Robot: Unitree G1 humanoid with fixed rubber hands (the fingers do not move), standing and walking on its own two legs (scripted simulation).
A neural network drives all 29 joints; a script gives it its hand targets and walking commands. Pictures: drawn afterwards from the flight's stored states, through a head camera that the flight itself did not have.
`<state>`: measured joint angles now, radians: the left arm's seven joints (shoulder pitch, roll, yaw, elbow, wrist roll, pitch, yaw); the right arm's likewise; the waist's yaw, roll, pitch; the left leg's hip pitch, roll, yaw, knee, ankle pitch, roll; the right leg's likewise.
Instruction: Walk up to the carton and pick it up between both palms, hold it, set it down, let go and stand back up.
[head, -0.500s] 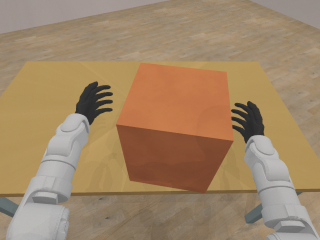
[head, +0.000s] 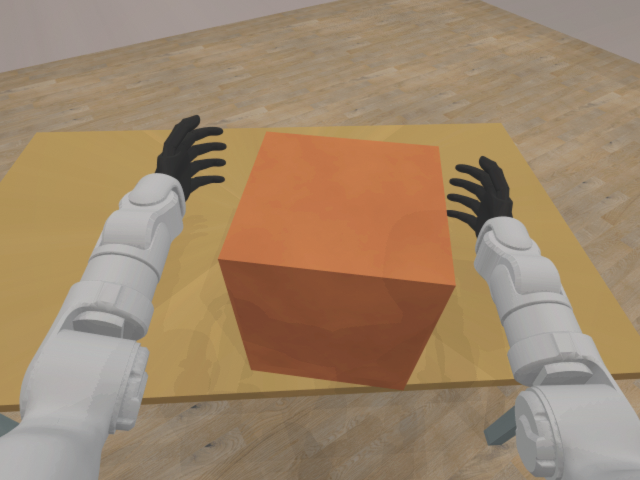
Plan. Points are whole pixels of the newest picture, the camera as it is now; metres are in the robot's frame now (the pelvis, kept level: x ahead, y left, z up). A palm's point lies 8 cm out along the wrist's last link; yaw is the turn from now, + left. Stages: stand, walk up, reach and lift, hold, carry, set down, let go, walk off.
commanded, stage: reach and lift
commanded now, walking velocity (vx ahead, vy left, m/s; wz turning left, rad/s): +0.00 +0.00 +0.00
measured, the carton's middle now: (337, 266) +0.42 -0.02 +0.00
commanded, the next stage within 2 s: none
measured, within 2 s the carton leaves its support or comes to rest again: neither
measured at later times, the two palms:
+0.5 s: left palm (179, 137) +0.47 +0.18 +0.19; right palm (489, 175) +0.44 -0.21 +0.16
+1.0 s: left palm (188, 189) +0.48 +0.19 +0.10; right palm (478, 203) +0.46 -0.22 +0.09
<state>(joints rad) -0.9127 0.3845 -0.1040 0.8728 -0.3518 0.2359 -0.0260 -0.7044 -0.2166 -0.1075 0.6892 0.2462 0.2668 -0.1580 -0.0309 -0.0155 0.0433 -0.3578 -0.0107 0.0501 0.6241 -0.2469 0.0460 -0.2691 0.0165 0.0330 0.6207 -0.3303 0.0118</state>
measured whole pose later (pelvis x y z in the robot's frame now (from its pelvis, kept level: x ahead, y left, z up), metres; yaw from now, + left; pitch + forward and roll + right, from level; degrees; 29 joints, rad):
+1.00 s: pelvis +0.02 -0.01 +0.00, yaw -1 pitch +13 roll -1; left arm -1.05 0.39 -0.26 1.32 -0.41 -0.14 -0.05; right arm -0.99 -0.24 -0.10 1.25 0.27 -0.03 -0.14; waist -0.05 -0.03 -0.10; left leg -0.61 0.00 0.05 0.62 -0.24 0.03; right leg -0.52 0.03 0.03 0.62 -0.32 0.01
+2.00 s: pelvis +0.03 -0.01 -0.01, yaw -1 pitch +23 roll -1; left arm -1.04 0.31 -0.06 1.33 -0.26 -0.35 -0.09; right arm -0.95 -0.16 -0.14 1.31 0.14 -0.31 -0.12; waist -0.05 -0.02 -0.18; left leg -0.80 0.00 0.05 0.62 -0.23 0.03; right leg -0.72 0.03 0.03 0.62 -0.31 0.01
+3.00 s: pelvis +0.03 +0.00 -0.01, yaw -1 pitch +23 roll -1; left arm -1.05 0.25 0.15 1.38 0.02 -0.43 -0.11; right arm -0.95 -0.09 -0.48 1.30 -0.22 -0.38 -0.13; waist -0.05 -0.04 -0.16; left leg -0.80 0.00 0.05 0.62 -0.22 0.03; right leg -0.72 0.03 0.03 0.62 -0.30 0.01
